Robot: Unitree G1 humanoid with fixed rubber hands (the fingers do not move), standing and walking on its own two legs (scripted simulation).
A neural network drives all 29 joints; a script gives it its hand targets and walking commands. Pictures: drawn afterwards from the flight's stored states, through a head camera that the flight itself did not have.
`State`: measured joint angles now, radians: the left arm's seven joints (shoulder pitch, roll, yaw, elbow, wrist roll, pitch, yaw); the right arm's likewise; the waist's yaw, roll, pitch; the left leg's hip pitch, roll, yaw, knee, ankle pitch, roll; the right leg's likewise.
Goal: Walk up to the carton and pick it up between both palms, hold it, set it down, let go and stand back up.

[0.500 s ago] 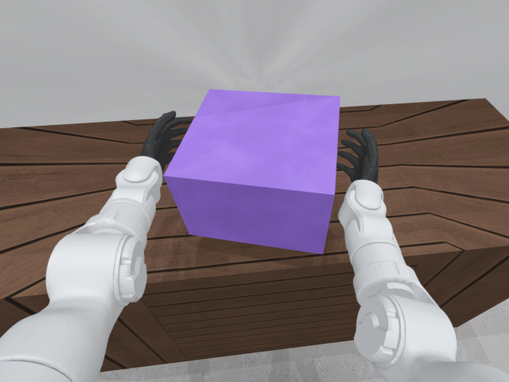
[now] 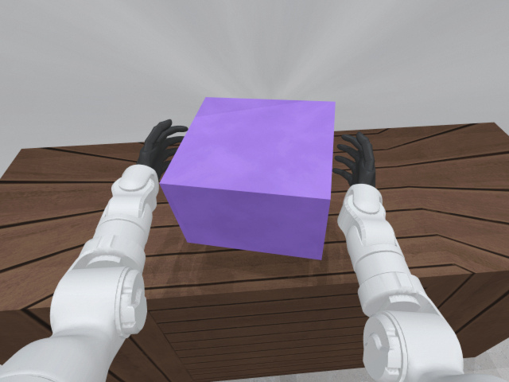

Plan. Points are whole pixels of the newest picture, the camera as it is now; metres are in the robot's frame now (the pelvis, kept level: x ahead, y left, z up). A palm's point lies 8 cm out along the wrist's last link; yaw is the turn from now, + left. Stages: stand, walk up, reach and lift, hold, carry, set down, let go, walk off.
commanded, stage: reach and lift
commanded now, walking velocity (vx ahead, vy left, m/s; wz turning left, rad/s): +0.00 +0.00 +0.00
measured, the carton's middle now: (259, 173) +0.44 -0.03 +0.09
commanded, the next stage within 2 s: hold in 1.32 s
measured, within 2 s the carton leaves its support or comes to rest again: neither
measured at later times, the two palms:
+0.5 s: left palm (142, 176) +0.39 +0.15 +0.15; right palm (363, 182) +0.35 -0.19 +0.13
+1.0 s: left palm (133, 168) +0.38 +0.16 +0.17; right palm (358, 172) +0.36 -0.18 +0.15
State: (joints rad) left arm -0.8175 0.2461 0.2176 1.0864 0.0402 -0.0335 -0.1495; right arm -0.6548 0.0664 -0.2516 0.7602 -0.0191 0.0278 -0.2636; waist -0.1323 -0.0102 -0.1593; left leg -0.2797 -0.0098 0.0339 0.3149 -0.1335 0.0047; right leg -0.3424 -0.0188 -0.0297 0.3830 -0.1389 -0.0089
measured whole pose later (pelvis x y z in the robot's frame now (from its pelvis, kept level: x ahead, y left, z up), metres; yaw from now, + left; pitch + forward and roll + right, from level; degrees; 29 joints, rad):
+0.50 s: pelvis -0.01 +0.00 +0.00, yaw +0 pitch -1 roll +1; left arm -0.73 0.11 0.33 0.78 0.19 0.30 -0.12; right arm -0.65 0.01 -0.22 0.76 0.03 0.12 -0.26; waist -0.07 -0.01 -0.12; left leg -0.16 -0.01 0.03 0.29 -0.12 0.00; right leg -0.23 -0.02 -0.03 0.37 -0.13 -0.01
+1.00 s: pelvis -0.01 +0.00 +0.00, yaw +0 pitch -2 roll +1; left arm -0.69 0.06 0.35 0.50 0.24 0.46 -0.13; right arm -0.66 0.00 -0.21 0.69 0.06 0.14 -0.24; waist -0.06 -0.02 -0.06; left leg -0.11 -0.01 0.03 0.28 -0.13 0.00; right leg -0.18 -0.02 -0.03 0.36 -0.14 -0.01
